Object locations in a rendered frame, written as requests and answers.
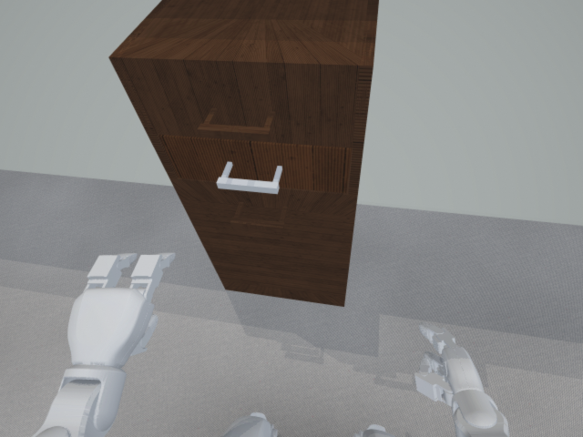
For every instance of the robot left forearm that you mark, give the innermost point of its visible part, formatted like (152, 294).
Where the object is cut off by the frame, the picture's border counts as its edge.
(86, 404)

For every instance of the cabinet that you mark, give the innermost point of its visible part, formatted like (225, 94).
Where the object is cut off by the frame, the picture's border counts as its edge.
(301, 67)

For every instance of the right robot hand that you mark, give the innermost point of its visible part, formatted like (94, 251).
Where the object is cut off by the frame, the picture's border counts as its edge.
(454, 372)

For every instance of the right robot shin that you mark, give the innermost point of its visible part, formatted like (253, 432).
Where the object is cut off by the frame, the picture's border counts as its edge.
(376, 427)

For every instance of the drawer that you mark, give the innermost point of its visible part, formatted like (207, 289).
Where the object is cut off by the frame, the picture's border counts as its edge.
(303, 166)

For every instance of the handle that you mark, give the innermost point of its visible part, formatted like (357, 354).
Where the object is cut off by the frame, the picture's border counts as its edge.
(262, 134)
(250, 223)
(249, 185)

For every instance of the robot right forearm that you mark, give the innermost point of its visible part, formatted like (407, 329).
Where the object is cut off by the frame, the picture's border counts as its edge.
(476, 415)

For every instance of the left robot hand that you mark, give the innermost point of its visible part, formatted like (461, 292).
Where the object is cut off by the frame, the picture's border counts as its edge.
(109, 324)

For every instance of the left robot thigh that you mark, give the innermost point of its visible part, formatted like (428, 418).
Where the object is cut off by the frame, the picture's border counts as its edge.
(250, 426)

